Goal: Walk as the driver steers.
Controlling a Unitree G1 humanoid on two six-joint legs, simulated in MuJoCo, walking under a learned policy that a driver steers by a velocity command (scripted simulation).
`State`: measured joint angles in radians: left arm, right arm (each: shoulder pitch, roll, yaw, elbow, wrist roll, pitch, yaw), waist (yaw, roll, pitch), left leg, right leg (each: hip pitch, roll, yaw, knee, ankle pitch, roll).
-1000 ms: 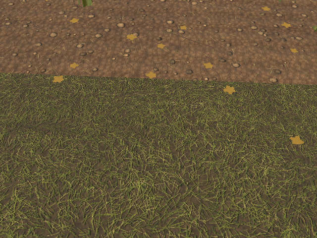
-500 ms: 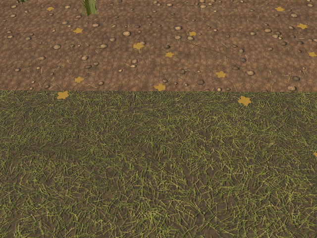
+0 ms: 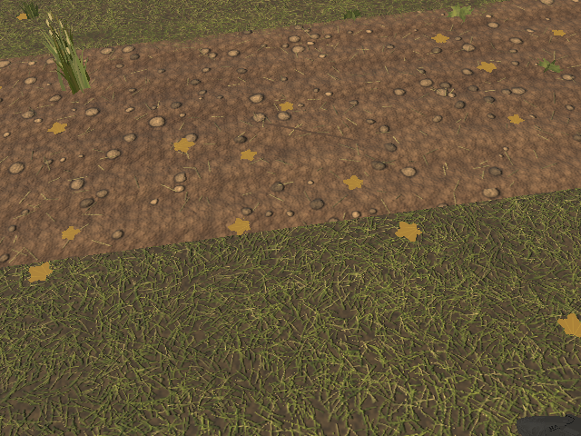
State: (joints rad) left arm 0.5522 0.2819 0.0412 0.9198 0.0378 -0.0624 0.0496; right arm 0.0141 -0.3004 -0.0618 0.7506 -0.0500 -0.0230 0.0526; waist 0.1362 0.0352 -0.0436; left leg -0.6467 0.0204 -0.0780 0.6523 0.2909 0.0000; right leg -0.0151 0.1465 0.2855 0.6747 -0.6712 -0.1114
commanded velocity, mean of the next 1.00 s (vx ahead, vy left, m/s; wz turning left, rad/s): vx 0.19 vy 0.00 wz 0.16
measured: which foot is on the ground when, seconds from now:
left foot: up 0.00-0.10, down 0.12-0.54, up 0.56-0.90, down 0.92-1.00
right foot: down 0.00-0.12, up 0.14-0.50, down 0.52-0.92, up 0.94-1.00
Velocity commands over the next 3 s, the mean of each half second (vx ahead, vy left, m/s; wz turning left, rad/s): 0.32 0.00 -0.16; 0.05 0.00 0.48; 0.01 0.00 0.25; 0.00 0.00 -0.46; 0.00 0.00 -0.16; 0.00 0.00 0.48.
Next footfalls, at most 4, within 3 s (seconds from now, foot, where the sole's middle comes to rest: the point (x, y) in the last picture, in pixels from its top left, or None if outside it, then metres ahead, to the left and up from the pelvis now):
0.12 left None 0.24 0.15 -0.92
0.52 right None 0.37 0.00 -0.92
0.92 left None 0.24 0.21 -0.92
1.44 right None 0.29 0.03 -0.92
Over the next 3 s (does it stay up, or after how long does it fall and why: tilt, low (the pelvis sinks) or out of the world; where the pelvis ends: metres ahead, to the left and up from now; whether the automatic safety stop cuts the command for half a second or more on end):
stays up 0.21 0.06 -0.14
